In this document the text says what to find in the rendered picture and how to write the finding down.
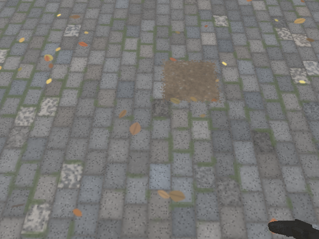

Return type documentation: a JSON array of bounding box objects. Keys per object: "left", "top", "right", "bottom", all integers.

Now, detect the right robot hand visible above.
[{"left": 268, "top": 219, "right": 319, "bottom": 239}]

